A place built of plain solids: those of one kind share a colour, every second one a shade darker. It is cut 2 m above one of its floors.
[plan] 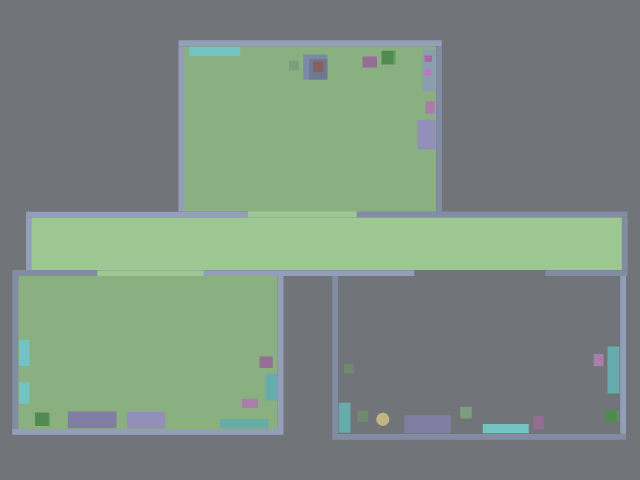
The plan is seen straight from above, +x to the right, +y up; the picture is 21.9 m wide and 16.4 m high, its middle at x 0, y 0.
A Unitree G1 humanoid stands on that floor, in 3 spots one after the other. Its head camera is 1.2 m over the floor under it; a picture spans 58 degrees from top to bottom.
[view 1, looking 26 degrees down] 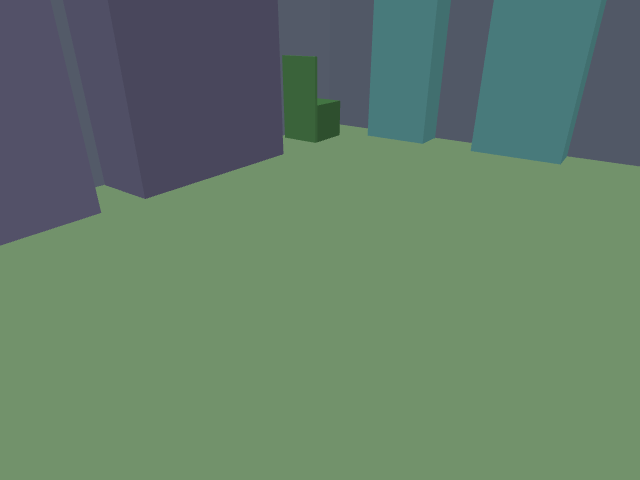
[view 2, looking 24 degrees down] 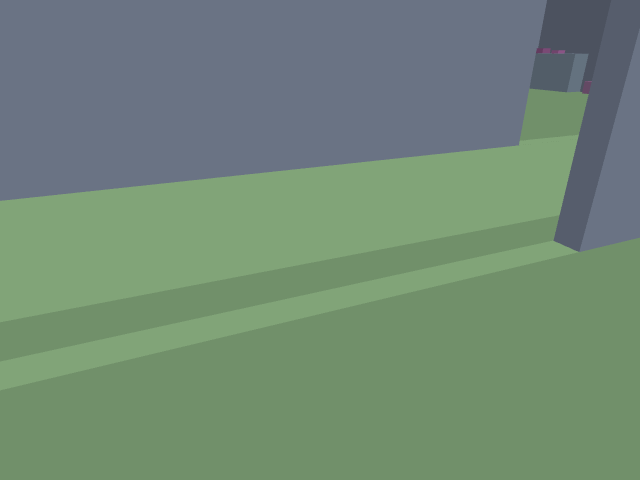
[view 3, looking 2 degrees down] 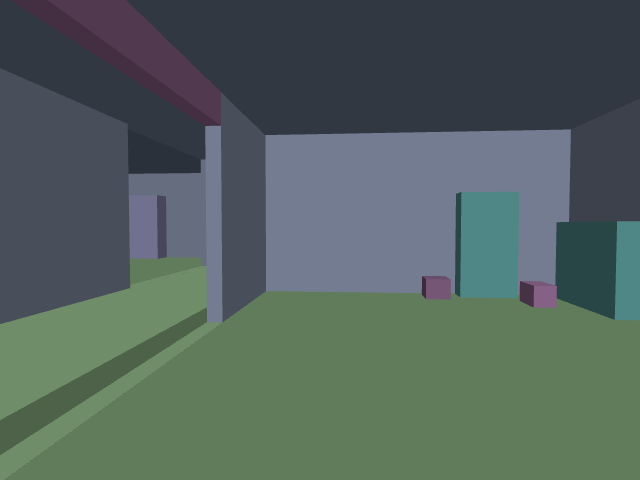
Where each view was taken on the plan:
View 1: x -5.18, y -2.88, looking -144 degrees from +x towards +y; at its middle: floor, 2.74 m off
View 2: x -6.49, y -2.88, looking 67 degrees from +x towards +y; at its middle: floor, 2.50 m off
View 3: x -9.15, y -2.88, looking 5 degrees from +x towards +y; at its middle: wall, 7.74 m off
